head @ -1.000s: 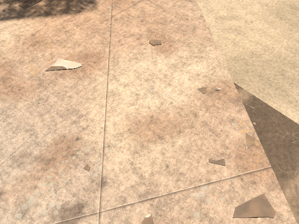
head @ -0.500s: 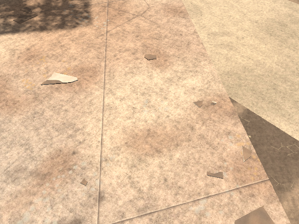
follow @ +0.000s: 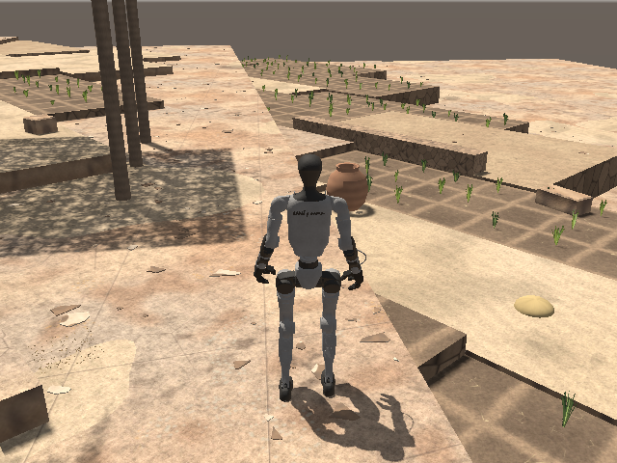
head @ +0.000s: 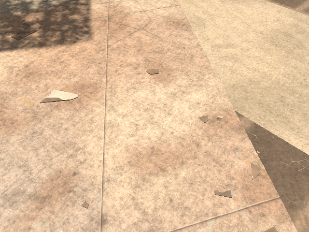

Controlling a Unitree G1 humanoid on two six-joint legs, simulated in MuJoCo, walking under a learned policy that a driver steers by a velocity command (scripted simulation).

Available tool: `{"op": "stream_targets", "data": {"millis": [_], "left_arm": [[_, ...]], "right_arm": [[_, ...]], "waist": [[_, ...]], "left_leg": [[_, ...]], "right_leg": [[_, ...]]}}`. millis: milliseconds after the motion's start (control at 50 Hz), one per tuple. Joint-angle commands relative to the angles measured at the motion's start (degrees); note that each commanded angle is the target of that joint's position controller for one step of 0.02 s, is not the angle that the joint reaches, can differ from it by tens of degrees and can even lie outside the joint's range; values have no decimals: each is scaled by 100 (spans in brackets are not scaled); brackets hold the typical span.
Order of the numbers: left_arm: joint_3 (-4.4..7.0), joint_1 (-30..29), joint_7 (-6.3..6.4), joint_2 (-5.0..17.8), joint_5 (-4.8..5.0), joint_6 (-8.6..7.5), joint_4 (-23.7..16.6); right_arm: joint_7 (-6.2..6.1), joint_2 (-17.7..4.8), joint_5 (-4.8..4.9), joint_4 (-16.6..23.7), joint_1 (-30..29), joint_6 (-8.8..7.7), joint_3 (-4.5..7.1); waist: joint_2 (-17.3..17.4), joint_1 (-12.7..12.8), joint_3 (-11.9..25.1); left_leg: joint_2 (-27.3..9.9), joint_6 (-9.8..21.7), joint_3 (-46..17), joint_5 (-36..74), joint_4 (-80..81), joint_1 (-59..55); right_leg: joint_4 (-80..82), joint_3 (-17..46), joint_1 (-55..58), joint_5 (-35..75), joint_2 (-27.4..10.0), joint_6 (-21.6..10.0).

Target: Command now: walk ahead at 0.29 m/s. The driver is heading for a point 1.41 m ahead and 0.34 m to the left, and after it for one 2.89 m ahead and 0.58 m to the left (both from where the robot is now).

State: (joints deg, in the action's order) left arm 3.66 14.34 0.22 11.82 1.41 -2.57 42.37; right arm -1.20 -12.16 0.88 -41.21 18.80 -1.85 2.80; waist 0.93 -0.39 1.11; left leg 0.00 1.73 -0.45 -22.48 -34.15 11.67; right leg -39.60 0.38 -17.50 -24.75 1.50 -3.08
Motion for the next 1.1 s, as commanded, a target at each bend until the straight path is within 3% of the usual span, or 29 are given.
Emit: {"op": "stream_targets", "data": {"millis": [20, 40, 60, 80, 100, 120, 160, 220, 300, 360, 440, 480, 500, 520, 540, 560, 580, 600, 640, 700, 760, 840, 900, 980, 1020, 1040, 1060, 1080, 1100], "left_arm": [[113, 96, -108, 341, -7, -276, -257], [203, 603, -116, 530, -48, -280, -71], [347, 1238, -97, 1059, -80, -306, 38], [422, 1671, -161, 1434, -114, -350, 42], [289, 1412, -148, 1079, -144, -393, 1], [214, 1195, -126, 866, -121, -406, -68], [140, 821, -110, 778, -124, -351, -137], [47, 967, -76, 622, -122, -264, 7], [55, 1189, 44, 893, -101, -188, 188], [87, 1343, 50, 1122, -37, -191, 313], [136, 1197, 43, 1252, 3, -150, 422], [154, 1055, 54, 1315, -52, -83, 406], [98, 994, 71, 1207, -122, -76, 308], [-122, 1724, 31, 457, -145, -155, 168], [-121, 1777, -12, 593, -58, -291, 319], [30, 1115, -44, 1088, 127, -345, 134], [18, 593, -36, 1130, 123, -374, -29], [17, 352, -8, 1059, 13, -370, -82], [30, 646, 15, 899, -54, -233, 19], [10, 560, 58, 785, -100, -93, -1], [-15, -137, 62, 764, -159, -128, -219], [-95, -961, -36, 615, -118, -231, -416], [-111, -1545, -137, 632, -76, -284, -641], [-54, -1583, -259, 835, -68, -395, -765], [84, -724, -222, 1099, -80, -443, -546], [215, 211, -164, 1427, -147, -457, -348], [357, 1057, -98, 2000, -274, -423, -261], [308, 1262, -114, 1746, -221, -359, -174], [176, 934, -96, 1295, -176, -331, -221]], "right_arm": [[35, -886, 92, 427, -543, -75, 213], [44, -688, 74, 486, -717, -96, 157], [36, -324, 69, 692, -949, -178, 53], [-1, -564, 121, 922, -1095, -288, 112], [19, -821, 197, 860, -939, -347, 199], [67, -784, 187, 730, -776, -362, 184], [122, -698, 27, 632, -822, -379, 178], [244, -517, -21, 573, -932, -330, 122], [299, -267, -12, 804, -1827, -360, -38], [372, -422, 59, 906, -2201, -391, -24], [423, -744, 57, 948, -2096, -422, 77], [344, -1067, 30, 639, -935, -388, 256], [265, -1314, 11, 400, 118, -354, 347], [250, -1919, -141, 275, 745, -344, 461], [270, -1509, -84, 199, 863, -334, 350], [254, -1222, -39, 199, 370, -325, 250], [245, -1082, -20, 247, -88, -313, 195], [269, -972, -79, 248, -420, -327, 155], [305, -789, -155, 235, -735, -412, 111], [305, -893, -104, 36, -644, -520, 136], [226, -1049, -87, -140, -345, -485, 164], [162, -1226, -13, -322, 52, -400, 178], [155, -1271, 33, -523, 457, -306, 177], [91, -1398, 47, -603, 511, -158, 224], [79, -1426, 36, -584, 339, -114, 222], [86, -1186, -30, -508, 310, -133, 127], [104, -594, -75, -295, 706, -221, -49], [122, -573, 60, -338, 987, -313, -78], [116, -1179, 197, -312, 579, -328, 97]], "waist": [[701, 342, -668], [457, 548, -440], [-812, 703, -238], [-1825, 826, -195], [-1170, 593, -404], [-774, 434, -491], [-370, 275, -455], [-516, 264, -400], [-523, 506, -563], [-653, 565, -668], [-684, 246, -546], [-722, -407, 266], [-548, -855, 974], [1015, -596, 1997], [1444, -643, 2496], [1010, -581, 1321], [503, -427, 635], [139, -220, 226], [405, 163, 107], [314, 262, -108], [143, 82, -313], [108, -264, -419], [84, -486, -556], [277, -310, -459], [351, 204, 27], [227, 616, 810], [-893, 694, 1879], [-1819, 652, 2462], [-1149, 708, 1566]], "left_leg": [[-1120, 836, -1576, -1235, 1664, 1113], [-760, 580, -1098, -622, 957, 1526], [57, 100, -80, 8, -932, 2367], [356, -60, -178, -938, -2564, 3479], [54, 31, -573, -992, -3408, 4048], [-163, 133, -603, -431, -3664, 4219], [-495, 171, -482, 543, -3345, 4091], [-573, -50, -108, 1198, -2757, 3656], [-401, -217, 175, 2125, -946, 3071], [-251, -179, 214, 2453, -161, 2486], [-117, 203, 151, 2072, 328, 2026], [226, 504, 435, 1927, 435, 398], [-272, 756, -86, 1984, 194, -1332], [-1883, 1644, -2787, 838, 495, -3610], [-2253, 1812, -4608, -167, 1673, -3677], [-2045, 1487, -3829, -590, 1832, -2848], [-1850, 1315, -2978, -207, 1925, -1833], [-1612, 1234, -2417, 398, 2094, -950], [-1244, 1177, -1726, 1025, 2434, -51], [-1145, 1309, -1162, 1543, 2723, 348], [-1095, 1284, -867, 1934, 2811, 124], [-983, 1062, -480, 2067, 2778, -179], [-1150, 1065, -641, 2029, 2542, -644], [-1392, 931, -1050, 2381, 1935, -1165], [-1132, 740, -943, 3489, 999, -1039], [-791, 540, -712, 3324, -253, -362], [-3, 125, -225, 1404, -2468, 1702], [289, -10, -634, -1101, -3664, 2812], [-49, -10, -855, -788, -4155, 3294]], "right_leg": [[926, -213, 657, 422, 14, -227], [1092, 161, 1445, 698, -119, -257], [1965, 1967, 2113, -252, -1048, -731], [2851, 4228, 2541, -403, -2140, -1574], [2787, 4231, 2525, -304, -2330, -1697], [2672, 3523, 2518, -117, -2091, -1500], [2805, 2513, 2226, 664, -1702, -1094], [3006, 1430, 1858, 2167, -1297, -923], [3113, 728, 1441, 2709, -1067, -792], [3190, 698, 1336, 2502, -1247, -792], [2641, 639, 1983, 3822, -1528, -580], [1193, 339, 1911, 5672, -1257, -377], [-215, 224, 895, 4959, -1033, -189], [-2725, 29, -1369, 1786, -62, 229], [-3642, 853, -2074, -676, 200, 206], [-3973, 768, -2687, -349, -172, 160], [-3744, 528, -2644, 208, -485, 104], [-3404, 432, -2403, 609, -694, 105], [-2994, 493, -1722, 1043, -953, 131], [-2546, 400, -1824, 1417, -1016, 287], [-1538, 373, -2290, 2315, -1058, 415], [-34, 139, -2039, 3252, -821, 405], [544, 135, -2059, 3134, -683, 382], [1126, 202, -1618, 2356, -465, 218], [1445, -18, -249, 2089, -232, 7], [1164, 269, 1350, 2316, -630, -260], [1068, 2222, 3770, 2146, -2134, -930], [1843, 4022, 4281, 1206, -2725, -1388], [2034, 3399, 3606, 736, -2519, -1127]]}}
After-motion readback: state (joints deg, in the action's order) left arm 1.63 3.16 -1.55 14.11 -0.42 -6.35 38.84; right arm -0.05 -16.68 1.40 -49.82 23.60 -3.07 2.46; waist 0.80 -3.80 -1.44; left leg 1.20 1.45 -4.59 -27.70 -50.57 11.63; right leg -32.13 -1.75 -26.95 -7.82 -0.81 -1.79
